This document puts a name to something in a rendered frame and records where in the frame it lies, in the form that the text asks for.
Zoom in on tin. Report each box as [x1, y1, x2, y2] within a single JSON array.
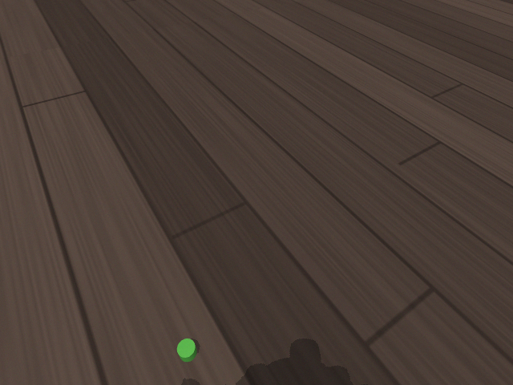
[[177, 338, 197, 362]]

